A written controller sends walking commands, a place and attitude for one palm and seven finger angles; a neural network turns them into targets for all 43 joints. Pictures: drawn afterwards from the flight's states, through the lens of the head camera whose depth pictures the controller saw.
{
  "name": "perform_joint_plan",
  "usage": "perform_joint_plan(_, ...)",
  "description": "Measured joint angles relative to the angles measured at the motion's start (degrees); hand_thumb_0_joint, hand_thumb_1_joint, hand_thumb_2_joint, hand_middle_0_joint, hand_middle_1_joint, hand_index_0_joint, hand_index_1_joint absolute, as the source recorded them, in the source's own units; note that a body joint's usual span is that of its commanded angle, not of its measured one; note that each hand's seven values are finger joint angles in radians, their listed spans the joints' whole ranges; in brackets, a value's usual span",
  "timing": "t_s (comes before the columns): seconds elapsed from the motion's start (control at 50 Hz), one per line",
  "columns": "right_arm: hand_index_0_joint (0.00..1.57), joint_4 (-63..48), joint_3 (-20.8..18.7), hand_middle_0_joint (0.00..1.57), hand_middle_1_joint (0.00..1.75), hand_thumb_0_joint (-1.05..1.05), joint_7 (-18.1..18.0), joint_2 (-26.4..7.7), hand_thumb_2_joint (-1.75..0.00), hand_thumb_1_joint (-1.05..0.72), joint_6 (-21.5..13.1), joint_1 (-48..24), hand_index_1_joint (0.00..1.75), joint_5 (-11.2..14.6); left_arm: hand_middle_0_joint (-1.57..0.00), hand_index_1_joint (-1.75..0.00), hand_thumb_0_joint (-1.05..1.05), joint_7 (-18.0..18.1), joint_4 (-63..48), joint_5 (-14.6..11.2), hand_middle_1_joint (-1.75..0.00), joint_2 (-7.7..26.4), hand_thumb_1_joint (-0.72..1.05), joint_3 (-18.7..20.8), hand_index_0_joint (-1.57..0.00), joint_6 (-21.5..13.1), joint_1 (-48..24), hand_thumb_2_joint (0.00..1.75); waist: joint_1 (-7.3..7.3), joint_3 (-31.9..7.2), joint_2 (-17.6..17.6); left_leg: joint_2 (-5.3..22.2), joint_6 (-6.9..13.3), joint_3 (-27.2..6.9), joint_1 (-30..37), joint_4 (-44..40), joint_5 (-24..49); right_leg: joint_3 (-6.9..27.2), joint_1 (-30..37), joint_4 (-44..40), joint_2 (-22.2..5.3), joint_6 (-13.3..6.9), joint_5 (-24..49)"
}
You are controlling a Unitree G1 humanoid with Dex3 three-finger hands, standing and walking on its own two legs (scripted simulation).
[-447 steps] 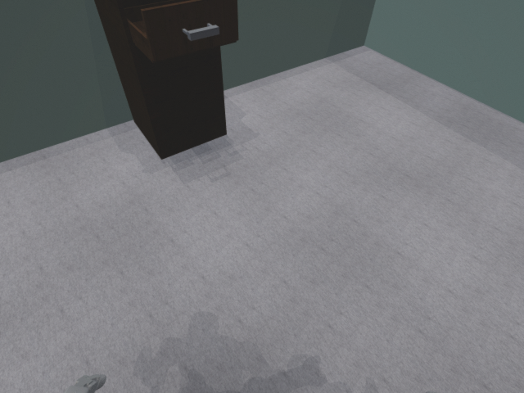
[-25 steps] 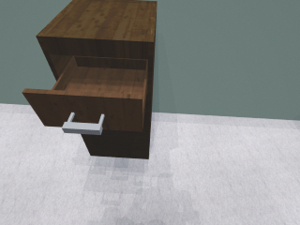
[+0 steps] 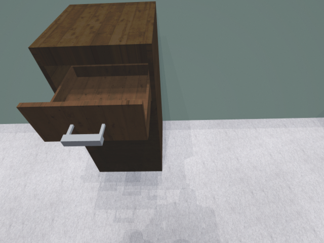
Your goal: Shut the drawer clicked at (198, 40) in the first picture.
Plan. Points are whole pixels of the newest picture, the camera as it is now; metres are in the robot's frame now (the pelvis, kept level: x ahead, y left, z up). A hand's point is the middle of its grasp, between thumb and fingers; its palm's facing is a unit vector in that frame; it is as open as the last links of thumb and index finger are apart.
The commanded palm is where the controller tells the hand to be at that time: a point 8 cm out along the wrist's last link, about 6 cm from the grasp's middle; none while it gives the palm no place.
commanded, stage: look again from close up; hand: left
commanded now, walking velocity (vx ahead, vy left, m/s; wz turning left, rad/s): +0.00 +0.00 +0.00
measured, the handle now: (84, 133) +0.44 +0.28 -0.01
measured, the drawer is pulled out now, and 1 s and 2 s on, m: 0.22 0.22 0.22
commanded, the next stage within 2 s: shuffle to correct the standing spot in 0.20 s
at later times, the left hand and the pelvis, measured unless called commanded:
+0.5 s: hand out of the picture -0.01 +0.15 -0.17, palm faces +0.05 -0.98 -0.18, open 7.3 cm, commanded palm none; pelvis +0.00 -0.02 +0.00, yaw +1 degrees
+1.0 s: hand out of the picture +0.05 +0.23 -0.20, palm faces +0.10 -0.97 -0.21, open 7.4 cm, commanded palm none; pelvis +0.07 +0.05 -0.02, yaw +2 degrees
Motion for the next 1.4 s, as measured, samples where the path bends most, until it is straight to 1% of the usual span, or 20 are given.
perform_joint_plan(0.38, 0.19, 2.16, -0.26, 0.20, 0.30, 0.01, -0.10, -0.40, -0.90, -0.91, 0.10, -0.92, 0.30, 0.00, -0.20, -0.30, 0.00, -0.75, 1.24, 0.13, -0.30, -1.64, 0.91, -0.02, -0.20, -0.42, 2.20, 0.89, 1.00, 0.03, -1.67, 2.06, -2.09, -0.96, -0.34, -3.29, 2.92, -1.17, -0.61, -2.30, 2.18, -2.30, 1.96)
perform_joint_plan(0.52, 0.19, 2.34, -0.73, 0.20, 0.30, 0.00, 0.40, -0.86, -0.90, -0.91, 0.84, 1.12, 0.30, -0.35, -0.20, -0.30, 0.00, -1.04, 0.38, 0.60, -0.30, -1.96, 0.91, 1.12, -0.20, -0.06, 3.83, 0.89, 1.64, -1.12, -1.63, 2.28, -0.20, -1.77, -2.12, 1.59, -0.81, -1.91, -0.58, -0.59, 2.26, -2.15, -0.16)
perform_joint_plan(0.6, 0.19, 1.89, -0.84, 0.20, 0.30, 0.00, 0.40, -0.43, -0.90, -0.91, 0.21, 2.22, 0.30, -0.44, -0.20, -0.30, 0.00, -1.08, -0.03, 0.76, -0.30, -1.34, 0.91, 2.00, -0.20, 0.49, 4.66, 0.89, 1.85, -1.30, -3.15, 1.13, -1.05, -1.01, -1.67, 2.08, -1.92, -1.07, -1.01, 1.37, 0.98, -1.63, -2.05)
perform_joint_plan(0.68, 0.19, 0.98, -0.62, 0.20, 0.30, 0.00, 0.05, 0.35, -0.90, -0.91, -0.77, 3.58, 0.30, -0.55, -0.20, -0.30, 0.00, -1.08, -0.49, 0.97, -0.30, -0.54, 0.91, 2.50, -0.20, 0.86, 4.38, 0.89, 1.83, -0.99, -3.47, 0.27, 0.04, 0.09, -1.30, 2.87, -3.65, -0.93, -2.62, 5.67, 0.51, -3.82, -7.11)
perform_joint_plan(0.72, 0.19, 0.78, -0.38, 0.20, 0.30, 0.00, -0.13, 0.82, -0.90, -0.91, -0.85, 3.91, 0.30, -0.48, -0.20, -0.30, 0.00, -1.10, -1.01, 0.92, -0.29, -0.23, 0.91, 2.69, -0.20, 0.33, 3.78, 0.89, 1.65, -0.40, -3.18, -0.03, 0.20, 0.45, -1.25, 3.63, -4.57, -1.17, -2.66, 5.45, 0.93, -4.52, -4.92)
perform_joint_plan(0.78, 0.19, 1.10, -0.35, 0.20, 0.30, 0.00, -0.07, 0.93, -0.90, -0.91, -0.22, 3.91, 0.30, -0.16, -0.20, -0.30, 0.00, -0.96, -1.79, 0.77, -0.29, -0.64, 0.91, 2.99, -0.20, -1.57, 2.66, 0.89, 1.31, 0.19, -1.58, -0.07, 0.78, 0.21, -4.51, 11.06, -7.97, -2.41, -1.67, 5.77, 0.23, -1.75, -5.92)
perform_joint_plan(0.84, 0.19, 1.05, -0.67, 0.20, 0.30, 0.01, 0.30, 0.79, -0.90, -0.91, 0.95, 2.06, 0.30, -0.06, -0.20, -0.30, 0.00, -0.28, -2.71, 1.10, -0.29, -1.21, 0.91, 3.18, -0.20, -2.78, 2.80, 0.89, 2.29, 0.62, -1.76, -0.85, 0.95, 0.49, -10.58, 22.66, -13.45, -3.24, 0.68, 3.51, -1.35, -0.60, -6.16)
perform_joint_plan(0.86, 0.19, 0.64, -0.86, 0.20, 0.30, 0.01, 0.58, 0.74, -0.90, -0.91, 1.11, 1.08, 0.30, 0.08, -0.20, -0.30, 0.00, -0.11, -2.85, 1.28, -0.29, -1.21, 0.91, 3.23, -0.20, -2.71, 3.14, 0.89, 2.60, 0.72, -2.25, -0.81, 1.09, 0.65, -12.00, 23.09, -13.61, -3.21, 1.36, 2.69, -1.90, -0.26, -5.89)
perform_joint_plan(0.9, 0.20, -0.52, -1.23, 0.20, 0.30, 0.01, 0.89, 0.51, -0.90, -0.91, 0.93, -0.98, 0.30, 0.06, -0.20, -0.30, 0.00, -0.09, -2.60, 1.48, -0.29, -0.92, 0.91, 3.40, -0.20, -2.04, 3.94, 0.89, 2.69, 0.81, -3.67, -0.38, 1.13, 1.25, -12.74, 17.44, -9.16, -2.92, 2.38, 1.90, -3.11, 0.64, -5.91)
perform_joint_plan(0.92, 0.20, -1.23, -1.43, 0.20, 0.30, 0.02, 0.95, 0.05, -0.90, -0.92, 0.48, -1.65, 0.30, 0.03, -0.20, -0.30, 0.00, -0.18, -2.34, 1.45, -0.29, -0.74, 0.91, 3.48, -0.20, -1.52, 4.43, 0.89, 2.55, 0.76, -4.29, -0.16, 1.04, 1.67, -12.07, 12.78, -4.56, -2.68, 2.52, 2.48, -3.66, 1.05, -6.48)
perform_joint_plan(0.94, 0.20, -2.32, -1.55, 0.21, 0.30, 0.02, 1.03, -0.72, -0.90, -0.93, -0.37, -1.89, 0.30, -0.02, -0.20, -0.30, 0.00, -0.26, -2.21, 1.31, -0.29, -0.73, 0.91, 3.44, -0.20, -0.87, 5.02, 0.89, 2.42, 0.55, -4.19, 0.37, 0.94, 1.61, -11.03, 8.00, -0.04, -2.42, 1.91, 4.45, -3.70, 0.63, -7.68)
perform_joint_plan(0.96, 0.20, -3.24, -1.83, 0.21, 0.30, 0.02, 0.86, -1.52, -0.90, -0.93, -1.35, -2.08, 0.30, -0.25, -0.20, -0.30, 0.00, -0.31, -1.95, 1.04, -0.30, -0.81, 0.91, 3.37, -0.20, -0.05, 5.30, 0.89, 2.11, 0.25, -3.53, 0.99, 1.24, 1.03, -11.19, 6.66, 3.06, -2.00, 0.22, 8.91, -3.13, -0.01, -10.86)
perform_joint_plan(1.0, 0.20, -3.84, -2.08, 0.20, 0.30, 0.02, 0.15, -1.42, -0.90, -0.93, -1.67, -3.22, 0.30, -0.50, -0.20, -0.30, 0.00, -0.01, -1.28, 0.62, -0.30, -0.13, 0.91, 3.42, -0.20, 1.74, 4.67, 0.89, 1.71, 0.46, -4.61, 0.45, 1.36, 1.98, -11.61, 9.33, 1.46, 1.01, -3.57, 18.84, -1.87, -1.62, -15.71)
perform_joint_plan(1.06, 0.19, -3.87, -1.54, 0.20, 0.30, 0.01, -0.53, -0.65, -0.90, -0.92, -1.51, -4.11, 0.30, -0.87, -0.20, -0.30, 0.00, 0.27, -1.23, 0.47, -0.29, 0.60, 0.91, 3.33, -0.20, 1.95, 3.14, 0.89, 1.43, 0.16, -5.31, -0.14, 1.44, 2.63, -9.75, 6.48, 1.14, 0.71, -7.20, 24.14, 0.06, -2.56, -14.93)
perform_joint_plan(1.14, 0.19, -3.54, -0.91, 0.20, 0.30, 0.01, -1.02, 0.07, -0.90, -0.92, -0.92, -5.76, 0.30, -0.79, -0.20, -0.30, 0.00, 0.06, -3.07, 0.07, -0.29, 0.21, 0.91, 2.53, -0.20, 1.24, 0.28, 0.89, 1.49, 0.82, -4.05, -0.40, 1.31, 2.42, -7.88, 1.34, 4.16, -1.55, -7.21, 15.21, 1.75, -2.07, -10.15)
perform_joint_plan(1.18, 0.20, -3.57, -1.27, 0.20, 0.30, 0.01, -1.19, 0.02, -0.90, -0.92, -0.35, -6.51, 0.30, -0.55, -0.20, -0.30, 0.00, -0.10, -4.17, 0.14, -0.29, -0.28, 0.91, 2.17, -0.20, 0.78, -0.37, 0.89, 1.51, 0.93, -3.34, -0.39, 0.99, 2.52, -7.90, 0.96, 4.47, -2.00, -5.58, 7.66, 2.42, -2.03, -4.45)
perform_joint_plan(1.2, 0.20, -3.63, -1.42, 0.20, 0.30, 0.01, -1.11, 0.04, -0.90, -0.92, -0.10, -6.75, 0.30, -0.39, -0.20, -0.30, 0.00, -0.03, -4.64, 0.33, -0.29, -0.35, 0.91, 2.08, -0.20, 0.48, -0.43, 0.89, 1.57, 0.86, -3.29, -0.49, 0.72, 2.75, -8.17, 1.48, 4.21, -1.69, -4.61, 4.28, 2.61, -2.75, -1.21)
perform_joint_plan(1.26, 0.20, -3.43, -2.21, 0.21, 0.30, 0.00, -0.88, -0.39, -0.90, -0.93, 0.96, -7.33, 0.30, 0.17, -0.20, -0.30, 0.00, 0.07, -4.71, 0.71, -0.29, -0.91, 0.93, 1.62, -0.20, 0.10, -0.43, 0.89, 0.87, 0.44, -1.31, 0.28, 0.22, 1.90, -8.49, 2.75, 2.19, -2.23, -4.11, 3.69, 3.69, -5.13, -1.90)
perform_joint_plan(1.32, 0.20, -2.84, -2.51, 0.20, 0.30, 0.00, -0.78, -0.47, -0.90, -0.93, 1.72, -6.81, 0.30, 0.17, -0.20, -0.30, 0.00, 0.09, -4.71, 0.79, -0.29, -0.95, 0.93, 1.26, -0.20, 0.02, 0.01, 0.89, 0.37, -0.73, -0.87, 0.25, 0.25, 0.45, -7.94, 4.44, -1.36, -2.81, -3.32, 2.25, 4.22, -5.73, -2.08)
perform_joint_plan(1.4, 0.20, -4.02, -2.46, 0.20, 0.30, 0.00, 0.18, -1.15, -0.90, -0.92, 2.18, -5.78, 0.30, 0.28, -0.20, -0.30, 0.00, 1.32, -6.12, 0.91, -0.30, -1.18, 0.93, 0.80, -0.20, -0.91, 1.36, 0.89, 0.74, -1.53, -0.70, 0.34, 0.51, -0.54, -6.69, 8.91, -3.84, -2.27, -2.97, 0.77, 5.58, -5.73, -0.91)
